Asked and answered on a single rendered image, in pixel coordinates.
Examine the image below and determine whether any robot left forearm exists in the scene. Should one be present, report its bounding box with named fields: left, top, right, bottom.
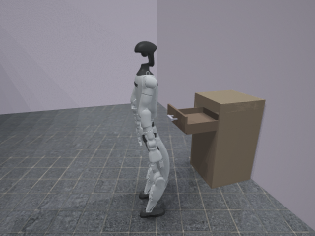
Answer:
left=131, top=104, right=141, bottom=129

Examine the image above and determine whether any cabinet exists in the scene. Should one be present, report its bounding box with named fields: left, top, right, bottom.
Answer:
left=190, top=89, right=266, bottom=189

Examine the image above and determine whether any handle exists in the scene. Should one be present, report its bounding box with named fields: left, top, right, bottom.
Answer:
left=167, top=115, right=177, bottom=121

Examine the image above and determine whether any robot right upper arm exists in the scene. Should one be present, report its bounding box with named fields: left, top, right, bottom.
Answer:
left=138, top=75, right=158, bottom=118

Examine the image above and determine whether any robot right foot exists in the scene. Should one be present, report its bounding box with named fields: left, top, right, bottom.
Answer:
left=140, top=207, right=165, bottom=219

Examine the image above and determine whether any robot right forearm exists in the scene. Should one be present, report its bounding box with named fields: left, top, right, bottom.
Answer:
left=140, top=109, right=158, bottom=150

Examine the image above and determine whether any humanoid robot torso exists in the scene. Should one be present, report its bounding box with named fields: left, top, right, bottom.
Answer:
left=134, top=71, right=159, bottom=142

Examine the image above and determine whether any drawer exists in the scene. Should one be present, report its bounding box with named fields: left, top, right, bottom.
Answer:
left=167, top=103, right=219, bottom=135

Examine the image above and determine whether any robot left upper arm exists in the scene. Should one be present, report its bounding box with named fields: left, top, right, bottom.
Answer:
left=130, top=86, right=137, bottom=107

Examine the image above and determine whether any robot right hand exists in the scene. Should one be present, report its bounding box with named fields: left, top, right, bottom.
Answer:
left=148, top=148, right=164, bottom=173

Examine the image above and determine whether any robot left hand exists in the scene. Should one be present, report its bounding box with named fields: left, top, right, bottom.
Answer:
left=136, top=128, right=142, bottom=146

